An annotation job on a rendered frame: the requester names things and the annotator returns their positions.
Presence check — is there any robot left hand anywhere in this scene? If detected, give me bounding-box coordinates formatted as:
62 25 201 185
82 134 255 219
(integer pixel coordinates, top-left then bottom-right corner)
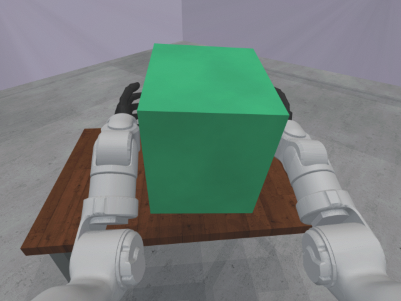
115 82 141 126

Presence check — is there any table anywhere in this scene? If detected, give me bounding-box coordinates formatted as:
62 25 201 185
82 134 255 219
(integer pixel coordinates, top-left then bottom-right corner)
20 128 312 283

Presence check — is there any left robot upper arm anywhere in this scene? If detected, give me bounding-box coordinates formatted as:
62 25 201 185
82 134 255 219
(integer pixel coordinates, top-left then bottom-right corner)
31 229 145 301

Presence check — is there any right robot upper arm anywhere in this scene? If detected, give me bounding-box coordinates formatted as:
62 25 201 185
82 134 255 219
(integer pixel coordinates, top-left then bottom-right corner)
302 222 401 301

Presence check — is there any robot right forearm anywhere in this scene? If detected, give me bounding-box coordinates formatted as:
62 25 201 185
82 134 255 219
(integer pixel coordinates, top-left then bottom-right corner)
274 120 387 270

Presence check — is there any robot right hand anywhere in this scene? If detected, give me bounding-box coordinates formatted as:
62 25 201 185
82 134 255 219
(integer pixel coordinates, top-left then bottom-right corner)
275 87 292 120

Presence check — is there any carton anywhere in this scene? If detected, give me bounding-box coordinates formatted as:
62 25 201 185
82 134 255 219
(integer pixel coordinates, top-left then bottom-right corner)
137 43 289 214

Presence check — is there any robot left forearm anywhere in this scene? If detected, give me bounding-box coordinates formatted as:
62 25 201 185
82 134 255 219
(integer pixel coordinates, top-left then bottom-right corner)
70 113 140 278

